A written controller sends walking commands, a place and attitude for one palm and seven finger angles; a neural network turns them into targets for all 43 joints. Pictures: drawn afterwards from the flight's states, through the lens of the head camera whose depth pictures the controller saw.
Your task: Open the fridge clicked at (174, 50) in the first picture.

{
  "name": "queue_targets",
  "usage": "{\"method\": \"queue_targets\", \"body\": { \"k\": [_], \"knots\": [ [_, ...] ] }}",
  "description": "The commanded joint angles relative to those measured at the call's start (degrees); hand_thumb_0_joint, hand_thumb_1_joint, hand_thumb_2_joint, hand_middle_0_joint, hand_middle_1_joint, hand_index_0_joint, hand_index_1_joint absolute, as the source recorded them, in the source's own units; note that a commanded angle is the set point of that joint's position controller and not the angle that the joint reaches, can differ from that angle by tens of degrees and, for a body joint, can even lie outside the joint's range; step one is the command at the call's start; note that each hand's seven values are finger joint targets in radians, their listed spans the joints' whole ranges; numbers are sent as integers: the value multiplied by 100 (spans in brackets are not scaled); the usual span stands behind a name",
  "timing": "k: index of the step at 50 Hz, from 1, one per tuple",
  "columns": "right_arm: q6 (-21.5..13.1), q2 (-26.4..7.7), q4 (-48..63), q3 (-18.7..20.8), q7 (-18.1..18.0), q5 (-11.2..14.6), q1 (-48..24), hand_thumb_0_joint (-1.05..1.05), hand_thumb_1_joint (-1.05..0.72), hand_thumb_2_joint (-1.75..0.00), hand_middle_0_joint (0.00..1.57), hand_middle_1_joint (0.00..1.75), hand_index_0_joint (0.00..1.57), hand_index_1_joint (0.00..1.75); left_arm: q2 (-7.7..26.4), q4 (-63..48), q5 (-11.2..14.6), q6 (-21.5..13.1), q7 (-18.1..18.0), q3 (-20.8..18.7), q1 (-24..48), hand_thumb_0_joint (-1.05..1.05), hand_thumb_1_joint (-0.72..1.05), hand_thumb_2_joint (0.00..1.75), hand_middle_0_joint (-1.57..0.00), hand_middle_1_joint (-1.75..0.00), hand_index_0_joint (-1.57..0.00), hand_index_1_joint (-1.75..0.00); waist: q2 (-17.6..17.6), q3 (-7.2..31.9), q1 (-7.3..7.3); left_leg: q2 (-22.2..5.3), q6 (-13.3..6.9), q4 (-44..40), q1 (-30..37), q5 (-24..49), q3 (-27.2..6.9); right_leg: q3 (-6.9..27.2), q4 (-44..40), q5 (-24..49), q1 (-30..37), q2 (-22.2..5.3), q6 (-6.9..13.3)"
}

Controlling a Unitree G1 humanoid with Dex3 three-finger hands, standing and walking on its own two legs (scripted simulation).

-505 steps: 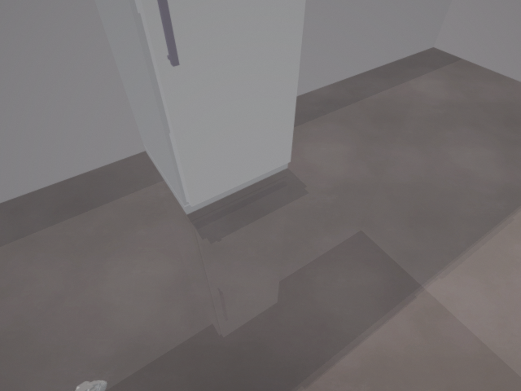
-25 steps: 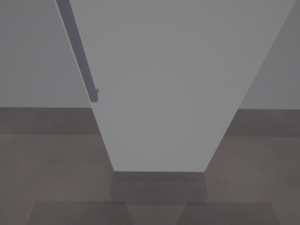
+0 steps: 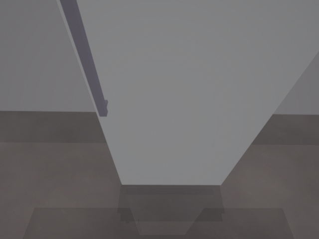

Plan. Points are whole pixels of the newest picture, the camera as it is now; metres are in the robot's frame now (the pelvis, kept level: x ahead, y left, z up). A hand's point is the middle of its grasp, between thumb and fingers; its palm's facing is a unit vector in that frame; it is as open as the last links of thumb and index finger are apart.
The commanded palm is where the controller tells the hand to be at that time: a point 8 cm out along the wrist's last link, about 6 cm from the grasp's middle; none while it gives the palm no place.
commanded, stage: come to a stop and stand still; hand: left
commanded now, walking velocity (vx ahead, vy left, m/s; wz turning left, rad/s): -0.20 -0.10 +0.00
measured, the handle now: (82, 34) +0.47 +0.19 +0.27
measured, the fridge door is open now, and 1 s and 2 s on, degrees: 0 0 0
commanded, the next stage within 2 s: look again from close up in 1.80 s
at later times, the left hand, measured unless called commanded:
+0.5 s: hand out of the picture +0.04 +0.18 -0.17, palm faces +0.04 -0.97 -0.25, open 7.3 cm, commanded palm none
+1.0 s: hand out of the picture -0.02 +0.16 -0.16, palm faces +0.02 -0.97 -0.24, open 7.3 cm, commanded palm none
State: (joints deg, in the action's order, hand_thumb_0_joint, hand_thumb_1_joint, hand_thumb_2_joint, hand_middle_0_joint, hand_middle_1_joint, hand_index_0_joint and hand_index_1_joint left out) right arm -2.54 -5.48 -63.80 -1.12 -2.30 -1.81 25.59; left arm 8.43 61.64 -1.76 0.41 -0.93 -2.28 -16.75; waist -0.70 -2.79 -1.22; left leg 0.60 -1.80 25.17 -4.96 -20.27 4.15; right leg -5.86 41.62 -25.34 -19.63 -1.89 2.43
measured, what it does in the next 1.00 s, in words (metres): stands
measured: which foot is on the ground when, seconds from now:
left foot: down 0.00-1.00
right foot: down 0.00-1.00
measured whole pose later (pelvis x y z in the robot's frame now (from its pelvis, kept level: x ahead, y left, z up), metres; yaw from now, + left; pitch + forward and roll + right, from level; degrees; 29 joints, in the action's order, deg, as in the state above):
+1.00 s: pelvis -0.03 -0.02 +0.00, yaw +1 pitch -1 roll +1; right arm 0.5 -10.1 -63.0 -0.6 -0.9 -1.5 24.6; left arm 8.5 62.0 -0.7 -0.1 -1.0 0.4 -16.5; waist 2.5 -0.6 -1.5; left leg -2.5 0.9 26.2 -10.8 -14.0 5.7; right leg -4.6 28.1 -10.9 -16.4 -0.1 3.3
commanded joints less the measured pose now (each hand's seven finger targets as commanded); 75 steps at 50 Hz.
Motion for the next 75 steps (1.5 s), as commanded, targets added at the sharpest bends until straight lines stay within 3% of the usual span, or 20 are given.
{"method": "queue_targets", "body": {
  "k": [1, 3, 5, 7, 9, 10, 11, 13, 15, 19, 20, 21, 22, 24, 26, 29, 38, 49, 54, 75],
  "knots": [
    [-86, -744, 43, 170, -139, 145, 246, 0, -90, -90, 20, 30, 20, 30, 307, -154, 110, -264, -46, -54, -536, 0, 90, 90, -20, -30, -20, -30, 334, 148, 413, -992, -262, 321, -262, 5072, -620, 340, -1717, 2501, 1301, -194, -36],
    [-81, -782, 150, 275, -116, 215, 172, 0, -90, -90, 20, 30, 20, 30, 898, -5, 133, -298, -106, -111, -772, 0, 90, 90, -20, -30, -20, -30, -110, 480, 335, -454, 80, 505, -1187, 2269, -415, 1186, -1066, 5930, 2305, -1289, 520],
    [98, -355, 80, 291, -103, 225, 157, 0, -90, -90, 20, 30, 20, 30, 762, 19, 131, -248, -179, -72, -735, 0, 90, 90, -20, -30, -20, -30, -1178, 534, 277, -267, 227, 1062, -1216, 328, -186, 1186, -1182, 7106, 2146, -1578, 839],
    [200, -216, 89, 299, -77, 213, -76, 0, -90, -90, 20, 30, 20, 30, 709, -76, 54, -181, -249, -54, -432, 0, 90, 90, -20, -30, -20, -30, -1200, 299, 261, -324, 256, 1362, -1373, -978, -209, 1240, -1300, 7106, 1733, -1740, 1010],
    [243, -165, 37, 317, -42, 210, -35, 0, -90, -90, 20, 30, 20, 30, 736, -222, 61, -123, -246, -66, -58, 0, 90, 90, -20, -30, -20, -30, -760, 379, 72, -338, 271, 623, -925, -320, -133, 1047, -1223, 5993, 1342, -1495, 829],
    [223, -134, -53, 321, -27, 191, 142, 0, -90, -90, 20, 30, 20, 30, 728, -287, 92, -94, -248, -96, 126, 0, 90, 90, -20, -30, -20, -30, -436, 452, -47, -373, 277, -161, -548, 774, -51, 879, -934, 5337, 1237, -1245, 609],
    [202, -362, -35, 348, -45, 134, 91, 0, -90, -90, 20, 30, 20, 30, 649, -422, 139, -44, -224, -106, 173, 0, 90, 90, -20, -30, -20, -30, 75, 405, 21, -705, 163, -274, -164, 2276, -271, 673, -782, 4132, 729, -844, 279],
    [200, -652, 205, 391, -46, 72, -474, 0, -90, -90, 20, 30, 20, 30, 448, -552, 97, 53, -189, -103, 385, 0, 90, 90, -20, -30, -20, -30, 1253, -29, 138, -1436, -297, -485, -660, 3835, -796, 233, -483, 1729, 522, -244, -178],
    [166, -665, 299, 364, -72, 54, -766, 0, -90, -90, 20, 30, 20, 30, 381, -529, 55, 93, -165, -71, 335, 0, 90, 90, -20, -30, -20, -30, 886, -259, 224, -1571, -563, -511, -703, 4134, -945, 379, -329, 427, 382, -161, -167],
    [154, -776, 468, 372, -45, 87, -936, 0, -90, -90, 20, 30, 20, 30, 481, -389, 47, 1, -137, -13, 3, 0, 90, 90, -20, -30, -20, -30, 383, -39, 231, -927, -157, -109, -607, 2671, -495, 764, -1366, 2413, 741, -447, -114],
    [174, -677, 462, 363, -39, 97, -882, 0, -90, -90, 20, 30, 20, 30, 520, -370, 43, -59, -134, 2, 8, 0, 90, 90, -20, -30, -20, -30, -84, 151, 150, -813, -35, -30, -464, 2260, -378, 931, -1425, 2988, 790, -549, -21],
    [148, -1276, 806, 453, 12, 197, -1253, 0, -90, -90, 20, 30, 20, 30, 811, -236, 74, -105, -359, -21, -425, 0, 90, 90, -20, -30, -20, -30, 455, 566, 236, -999, 168, 833, -256, 3206, -92, 999, -1172, 4802, 767, -774, -59],
    [165, -939, 961, 431, 58, 147, -898, 0, -90, -90, 20, 30, 20, 30, 1049, -561, 79, -163, -327, -52, -160, 0, 90, 90, -20, -30, -20, -30, 503, 1066, 35, -683, 172, 646, -552, 1865, -205, 1201, -969, 4413, 1215, -912, 198],
    [163, -911, 1004, 367, 78, 130, -747, 0, -90, -90, 20, 30, 20, 30, 860, -660, 86, -150, -258, 29, 19, 0, 90, 90, -20, -30, -20, -30, 461, 998, -30, -813, 70, 205, -312, 1945, -357, 960, -922, 3183, 844, -631, 202],
    [148, -950, 1073, 316, 65, 94, -864, 0, -90, -90, 20, 30, 20, 30, 740, -603, 93, -163, -184, 108, 98, 0, 90, 90, -20, -30, -20, -30, 549, 449, 33, -907, -54, 30, -456, 2151, -434, 783, -1142, 2376, 566, -391, 87],
    [204, -1011, 1165, 268, 97, 109, -948, 0, -90, -90, 20, 30, 20, 30, 747, -564, 93, -137, -124, 181, 141, 0, 90, 90, -20, -30, -20, -30, -271, -309, 26, -720, -39, -323, -877, 407, -420, 1077, -1826, 1182, 227, -427, 74],
    [219, -973, 785, 179, 163, 54, -430, 0, -90, -90, 20, 30, 20, 30, 937, -440, 112, -157, -75, 134, 38, 0, 90, 90, -20, -30, -20, -30, -223, -467, 5, -484, -4, -379, -758, -80, -262, 1380, -2612, -696, -226, -506, 113],
    [176, -682, 233, 114, 128, 39, 196, 0, -90, -90, 20, 30, 20, 30, 752, -144, 141, -160, -60, 95, -97, 0, 90, 90, -20, -30, -20, -30, -168, -354, 75, -477, 32, -385, -1130, -73, -277, 1295, -2593, -673, 81, -545, 157],
    [120, -581, 62, 81, 94, 56, 308, 0, -90, -90, 20, 30, 20, 30, 621, 23, 152, -177, -59, 127, -166, 0, 90, 90, -20, -30, -20, -30, 112, -328, 125, -556, 34, -579, -1255, 37, -345, 1160, -2385, -92, 407, -490, 144],
    [48, -527, 17, 111, 9, 114, -143, 0, -90, -90, 20, 30, 20, 30, 398, 236, 105, -253, -112, 196, -345, 0, 90, 90, -20, -30, -20, -30, 73, -215, 98, -736, 39, -612, -655, 1030, -318, 909, -2022, 1913, 695, -445, 65]
  ]
}}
